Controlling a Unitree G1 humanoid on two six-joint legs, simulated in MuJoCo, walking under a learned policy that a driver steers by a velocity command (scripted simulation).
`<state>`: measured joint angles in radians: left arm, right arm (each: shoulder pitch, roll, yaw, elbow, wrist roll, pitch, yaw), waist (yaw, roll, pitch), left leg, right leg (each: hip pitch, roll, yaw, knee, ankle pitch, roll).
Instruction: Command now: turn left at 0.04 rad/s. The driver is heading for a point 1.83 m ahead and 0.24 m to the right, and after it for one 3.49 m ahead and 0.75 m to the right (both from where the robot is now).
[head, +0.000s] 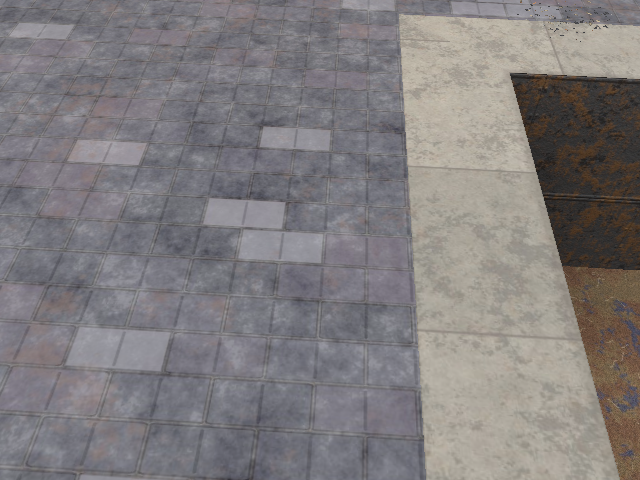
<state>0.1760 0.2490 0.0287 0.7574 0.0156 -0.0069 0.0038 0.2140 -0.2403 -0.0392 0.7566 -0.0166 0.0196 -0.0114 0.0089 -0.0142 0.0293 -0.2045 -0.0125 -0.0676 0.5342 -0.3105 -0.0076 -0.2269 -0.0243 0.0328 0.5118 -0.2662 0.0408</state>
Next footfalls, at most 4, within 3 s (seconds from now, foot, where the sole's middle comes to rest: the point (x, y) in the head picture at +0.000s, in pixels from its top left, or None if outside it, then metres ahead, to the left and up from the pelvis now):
1.74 left None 0.41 0.10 -0.77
2.28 right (389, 389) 0.72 -0.13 -0.77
2.82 left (291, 279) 1.03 0.10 -0.77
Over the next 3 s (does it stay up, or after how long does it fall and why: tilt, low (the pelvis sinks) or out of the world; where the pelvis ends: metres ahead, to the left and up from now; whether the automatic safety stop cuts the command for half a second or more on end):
stays up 0.95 0.02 0.01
